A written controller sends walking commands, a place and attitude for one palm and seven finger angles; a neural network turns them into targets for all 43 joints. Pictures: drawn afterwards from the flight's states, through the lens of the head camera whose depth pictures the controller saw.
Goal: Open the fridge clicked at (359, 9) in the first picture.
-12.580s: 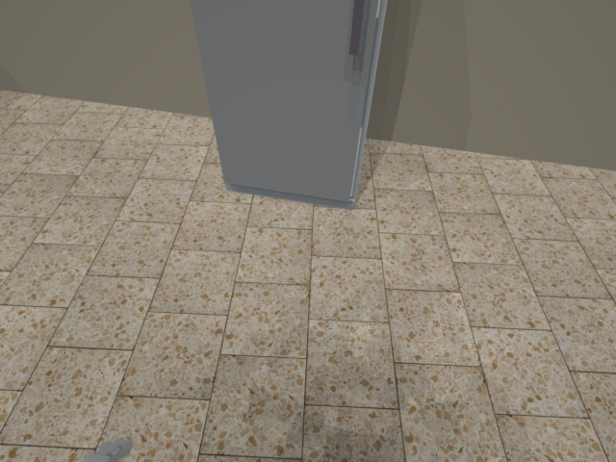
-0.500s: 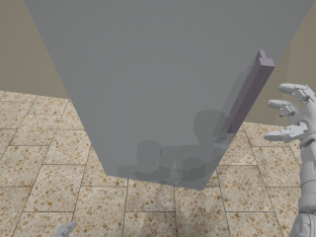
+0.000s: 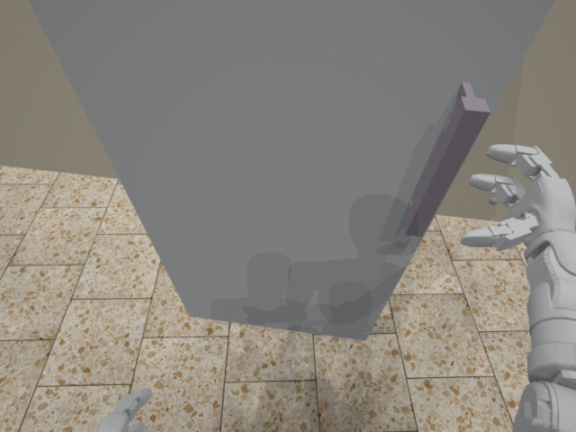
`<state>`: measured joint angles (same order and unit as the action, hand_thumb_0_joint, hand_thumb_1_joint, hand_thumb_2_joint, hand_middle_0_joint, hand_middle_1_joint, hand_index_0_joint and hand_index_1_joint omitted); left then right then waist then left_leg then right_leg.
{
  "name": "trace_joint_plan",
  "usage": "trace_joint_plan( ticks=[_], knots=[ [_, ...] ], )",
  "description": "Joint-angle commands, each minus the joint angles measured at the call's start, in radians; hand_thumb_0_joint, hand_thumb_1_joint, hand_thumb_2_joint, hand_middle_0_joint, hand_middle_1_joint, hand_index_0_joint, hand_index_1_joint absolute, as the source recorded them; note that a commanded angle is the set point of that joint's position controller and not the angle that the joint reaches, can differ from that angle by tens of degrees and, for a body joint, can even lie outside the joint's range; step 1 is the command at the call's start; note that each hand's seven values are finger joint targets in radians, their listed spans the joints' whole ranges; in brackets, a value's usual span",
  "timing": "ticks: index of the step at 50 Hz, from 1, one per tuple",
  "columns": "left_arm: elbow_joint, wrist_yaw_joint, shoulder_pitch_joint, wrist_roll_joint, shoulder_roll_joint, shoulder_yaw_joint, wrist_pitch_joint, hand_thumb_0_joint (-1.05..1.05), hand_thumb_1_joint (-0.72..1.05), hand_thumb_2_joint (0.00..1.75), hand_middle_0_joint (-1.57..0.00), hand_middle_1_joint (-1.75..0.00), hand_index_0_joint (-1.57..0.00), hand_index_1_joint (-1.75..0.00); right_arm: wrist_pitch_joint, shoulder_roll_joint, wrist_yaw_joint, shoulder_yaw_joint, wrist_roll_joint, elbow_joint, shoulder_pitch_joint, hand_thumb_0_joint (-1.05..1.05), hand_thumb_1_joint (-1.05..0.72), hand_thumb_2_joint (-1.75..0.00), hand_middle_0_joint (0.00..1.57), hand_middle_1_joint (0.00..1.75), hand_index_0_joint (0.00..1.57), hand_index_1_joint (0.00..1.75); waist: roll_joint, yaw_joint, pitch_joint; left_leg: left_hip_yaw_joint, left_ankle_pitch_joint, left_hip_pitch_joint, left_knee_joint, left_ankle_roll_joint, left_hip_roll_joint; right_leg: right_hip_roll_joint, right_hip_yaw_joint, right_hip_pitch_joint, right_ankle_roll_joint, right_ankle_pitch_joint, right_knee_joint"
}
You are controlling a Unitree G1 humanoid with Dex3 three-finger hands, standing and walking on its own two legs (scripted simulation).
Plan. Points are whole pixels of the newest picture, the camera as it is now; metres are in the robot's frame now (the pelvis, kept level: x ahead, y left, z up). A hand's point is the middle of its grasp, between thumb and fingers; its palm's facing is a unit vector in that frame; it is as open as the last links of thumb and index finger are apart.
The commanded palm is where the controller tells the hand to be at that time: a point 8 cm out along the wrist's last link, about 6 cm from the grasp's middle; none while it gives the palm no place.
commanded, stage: move the hooked fingers beside the handle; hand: right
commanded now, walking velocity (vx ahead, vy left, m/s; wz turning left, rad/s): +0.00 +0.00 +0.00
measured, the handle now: (436, 168) +0.47 -0.16 +0.13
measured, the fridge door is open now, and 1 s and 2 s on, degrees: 0 0 0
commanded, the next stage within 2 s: feel for the door with the fingertips in 0.08 s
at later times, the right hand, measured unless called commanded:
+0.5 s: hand (471, 197) +0.41 -0.20 +0.13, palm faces +0.04 +1.00 +0.00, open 14.0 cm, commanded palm +0.39 -0.25 +0.13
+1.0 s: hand (473, 191) +0.42 -0.20 +0.14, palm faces +0.04 +1.00 +0.01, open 13.9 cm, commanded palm +0.40 -0.25 +0.13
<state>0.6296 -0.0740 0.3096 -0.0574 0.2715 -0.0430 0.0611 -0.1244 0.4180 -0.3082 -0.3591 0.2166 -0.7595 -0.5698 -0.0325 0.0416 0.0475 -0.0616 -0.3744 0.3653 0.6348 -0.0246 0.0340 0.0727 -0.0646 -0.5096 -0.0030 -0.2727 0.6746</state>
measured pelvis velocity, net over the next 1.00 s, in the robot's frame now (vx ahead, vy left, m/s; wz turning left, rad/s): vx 0.00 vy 0.01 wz -0.01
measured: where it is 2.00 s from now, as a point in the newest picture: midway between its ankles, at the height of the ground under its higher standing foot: outside the picture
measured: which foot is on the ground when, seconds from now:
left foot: down 0.00-1.00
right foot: down 0.00-1.00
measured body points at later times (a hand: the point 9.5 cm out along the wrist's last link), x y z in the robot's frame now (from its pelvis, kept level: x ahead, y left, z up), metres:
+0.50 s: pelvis +0.01 +0.01 +0.00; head +0.04 +0.02 +0.45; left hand +0.10 +0.27 -0.11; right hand +0.41 -0.25 +0.13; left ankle -0.04 +0.14 -0.72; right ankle +0.04 -0.12 -0.72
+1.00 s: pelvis +0.00 +0.01 +0.00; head +0.03 +0.02 +0.45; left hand +0.10 +0.28 -0.11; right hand +0.41 -0.26 +0.14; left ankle -0.04 +0.14 -0.72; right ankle +0.04 -0.12 -0.72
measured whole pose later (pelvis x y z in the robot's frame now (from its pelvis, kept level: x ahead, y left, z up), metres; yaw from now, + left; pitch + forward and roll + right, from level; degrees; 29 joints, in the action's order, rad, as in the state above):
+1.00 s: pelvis +0.00 +0.01 +0.00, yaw -1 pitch +6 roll +1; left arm 0.65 -0.07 0.31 -0.06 0.28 -0.03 0.03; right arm -0.12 0.40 -0.27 -0.32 0.20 -0.81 -0.64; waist -0.03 0.04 0.05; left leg -0.08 -0.38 0.37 0.65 -0.01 0.02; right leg 0.08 -0.04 -0.51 0.01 -0.27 0.67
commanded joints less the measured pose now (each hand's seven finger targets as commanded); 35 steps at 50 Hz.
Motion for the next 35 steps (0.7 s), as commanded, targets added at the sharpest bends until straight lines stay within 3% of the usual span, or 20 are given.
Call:
trace_joint_plan(
  ticks=[1, 4, 5, 6, 8, 10, 13, 15, 16, 18, 20, 24, 26, 28, 31, 35],
  knots=[
    [-0.099, -0.014, 0.021, 0.001, 0.159, 0.066, 0.039, 0.00, 0.90, 0.90, -0.20, -0.30, -0.20, -0.30, -0.074, 0.312, 0.002, -0.068, 0.011, 0.185, -0.466, 0.00, 0.50, -0.30, 0.30, 1.20, 0.30, 1.20, -0.009, 0.018, 0.281, 0.011, 0.280, 0.044, -0.082, 0.032, -0.063, -0.048, 0.061, 0.278, -0.035, 0.172, -0.064],
    [-0.104, -0.010, 0.020, 0.000, 0.152, 0.067, 0.035, 0.00, 0.90, 0.90, -0.20, -0.30, -0.20, -0.30, -0.071, 0.288, -0.003, -0.040, -0.007, 0.196, -0.446, 0.00, 0.50, -0.30, 0.30, 1.20, 0.30, 1.20, -0.084, 0.013, 0.308, 0.012, 0.292, 0.060, -0.077, 0.036, -0.063, -0.049, 0.061, 0.315, -0.028, 0.195, -0.062],
    [-0.105, -0.009, 0.023, 0.001, 0.151, 0.067, 0.035, 0.00, 0.90, 0.90, -0.20, -0.30, -0.20, -0.30, -0.070, 0.273, -0.007, -0.027, -0.005, 0.194, -0.449, 0.00, 0.50, -0.30, 0.30, 1.20, 0.30, 1.20, -0.079, 0.017, 0.311, 0.009, 0.290, 0.064, -0.076, 0.037, -0.064, -0.049, 0.064, 0.316, -0.028, 0.194, -0.060],
    [-0.102, -0.010, 0.031, 0.000, 0.155, 0.068, 0.032, 0.00, 0.90, 0.90, -0.20, -0.30, -0.20, -0.30, -0.069, 0.275, -0.011, -0.032, 0.007, 0.165, -0.440, 0.00, 0.50, -0.30, 0.30, 1.20, 0.30, 1.20, -0.017, 0.025, 0.295, 0.009, 0.295, 0.051, -0.082, 0.036, -0.067, -0.047, 0.062, 0.293, -0.036, 0.193, -0.055],
    [-0.104, -0.009, 0.031, 0.000, 0.158, 0.072, 0.033, 0.00, 0.90, 0.90, -0.20, -0.30, -0.20, -0.30, -0.076, 0.298, -0.021, -0.058, 0.019, 0.195, -0.443, 0.00, 0.50, -0.30, 0.30, 1.20, 0.30, 1.20, -0.024, 0.012, 0.346, 0.015, 0.340, 0.021, -0.075, 0.034, -0.067, -0.050, 0.059, 0.308, -0.034, 0.221, -0.051],
    [-0.104, -0.011, 0.027, -0.002, 0.157, 0.072, 0.032, 0.00, 0.90, 0.90, -0.20, -0.30, -0.20, -0.30, -0.077, 0.293, -0.026, -0.061, 0.030, 0.192, -0.441, 0.00, 0.50, -0.30, 0.30, 1.20, 0.30, 1.20, -0.019, 0.013, 0.338, 0.015, 0.335, 0.024, -0.078, 0.032, -0.067, -0.052, 0.055, 0.300, -0.033, 0.207, -0.052],
    [-0.104, -0.007, 0.026, -0.004, 0.150, 0.072, 0.035, 0.00, 0.90, 0.90, -0.20, -0.30, -0.20, -0.30, -0.074, 0.234, -0.023, -0.014, 0.031, 0.198, -0.437, 0.00, 0.50, -0.30, 0.30, 1.20, 0.30, 1.20, -0.022, 0.022, 0.316, 0.012, 0.341, 0.039, -0.078, 0.031, -0.069, -0.052, 0.053, 0.305, -0.036, 0.212, -0.050],
    [-0.102, -0.006, 0.028, -0.004, 0.152, 0.076, 0.033, 0.00, 0.90, 0.90, -0.20, -0.30, -0.20, -0.30, -0.069, 0.242, -0.009, -0.021, 0.024, 0.207, -0.427, 0.00, 0.50, -0.30, 0.30, 1.20, 0.30, 1.20, -0.034, 0.016, 0.312, 0.012, 0.317, 0.051, -0.080, 0.031, -0.068, -0.052, 0.056, 0.301, -0.035, 0.198, -0.053],
    [-0.104, -0.005, 0.029, -0.004, 0.152, 0.074, 0.030, 0.00, 0.90, 0.90, -0.20, -0.30, -0.20, -0.30, -0.065, 0.226, -0.002, -0.002, 0.024, 0.205, -0.429, 0.00, 0.50, -0.30, 0.30, 1.20, 0.30, 1.20, -0.009, 0.024, 0.289, 0.008, 0.316, 0.046, -0.081, 0.032, -0.068, -0.052, 0.054, 0.286, -0.039, 0.198, -0.052],
    [-0.106, 0.000, 0.021, -0.003, 0.147, 0.077, 0.032, 0.00, 0.90, 0.90, -0.20, -0.30, -0.20, -0.30, -0.063, 0.221, 0.014, -0.007, 0.018, 0.238, -0.428, 0.00, 0.50, -0.30, 0.30, 1.20, 0.30, 1.20, -0.060, 0.011, 0.311, 0.011, 0.322, 0.047, -0.077, 0.033, -0.068, -0.054, 0.056, 0.308, -0.033, 0.206, -0.054],
    [-0.110, 0.003, 0.019, -0.001, 0.145, 0.079, 0.032, 0.00, 0.90, 0.90, -0.20, -0.30, -0.20, -0.30, -0.062, 0.220, 0.036, -0.019, 0.016, 0.278, -0.397, 0.00, 0.50, -0.30, 0.30, 1.20, 0.30, 1.20, -0.046, -0.001, 0.351, 0.010, 0.350, 0.023, -0.071, 0.034, -0.067, -0.053, 0.059, 0.327, -0.031, 0.238, -0.053],
    [-0.113, 0.011, 0.006, -0.003, 0.137, 0.079, 0.032, 0.00, 0.90, 0.90, -0.20, -0.30, -0.20, -0.30, -0.058, 0.149, 0.053, 0.037, 0.015, 0.326, -0.381, 0.00, 0.50, -0.30, 0.30, 1.20, 0.30, 1.20, -0.024, 0.012, 0.333, 0.009, 0.387, 0.021, -0.072, 0.030, -0.069, -0.053, 0.051, 0.333, -0.036, 0.257, -0.049],
    [-0.107, 0.008, 0.008, -0.001, 0.142, 0.080, 0.031, 0.00, 0.90, 0.90, -0.20, -0.30, -0.20, -0.30, -0.054, 0.168, 0.060, 0.019, 0.022, 0.331, -0.381, 0.00, 0.50, -0.30, 0.30, 1.20, 0.30, 1.20, 0.035, 0.012, 0.328, 0.010, 0.393, -0.004, -0.076, 0.029, -0.070, -0.053, 0.050, 0.312, -0.041, 0.252, -0.047],
    [-0.108, 0.006, -0.009, -0.005, 0.137, 0.078, 0.027, 0.00, 0.90, 0.90, -0.20, -0.30, -0.20, -0.30, -0.044, 0.177, 0.070, 0.002, 0.020, 0.324, -0.372, 0.00, 0.50, -0.30, 0.30, 1.20, 0.30, 1.20, 0.006, 0.005, 0.302, 0.015, 0.385, 0.004, -0.079, 0.027, -0.067, -0.057, 0.045, 0.304, -0.036, 0.231, -0.055],
    [-0.096, 0.001, -0.002, 0.003, 0.142, 0.069, 0.019, 0.00, 0.90, 0.90, -0.20, -0.30, -0.20, -0.30, -0.036, 0.229, 0.092, -0.034, 0.005, 0.269, -0.413, 0.00, 0.50, -0.30, 0.30, 1.20, 0.30, 1.20, 0.043, 0.008, 0.262, 0.019, 0.345, 0.009, -0.086, 0.024, -0.064, -0.057, 0.047, 0.264, -0.040, 0.196, -0.060],
    [-0.108, 0.002, -0.014, 0.005, 0.131, 0.066, 0.017, 0.00, 0.90, 0.90, -0.20, -0.30, -0.20, -0.30, -0.054, 0.232, 0.092, -0.033, -0.012, 0.295, -0.427, 0.00, 0.50, -0.30, 0.30, 1.20, 0.30, 1.20, -0.035, -0.001, 0.324, 0.027, 0.387, -0.015, -0.073, 0.029, -0.059, -0.062, 0.041, 0.299, -0.035, 0.231, -0.055]
  ],
)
